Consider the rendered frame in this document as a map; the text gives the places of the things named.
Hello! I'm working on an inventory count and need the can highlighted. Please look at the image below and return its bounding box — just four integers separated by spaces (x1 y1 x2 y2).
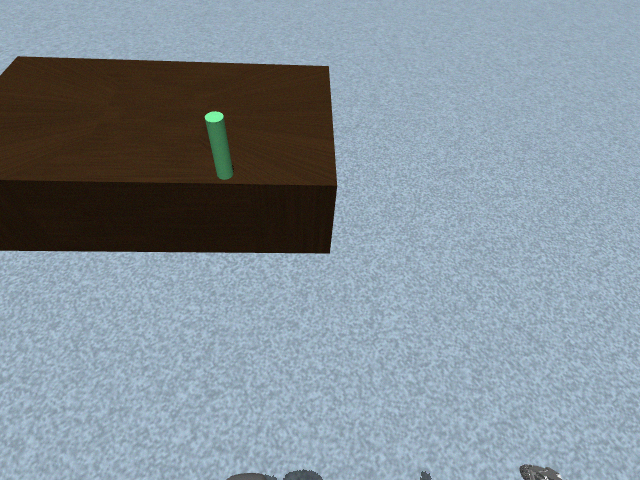
205 111 233 180

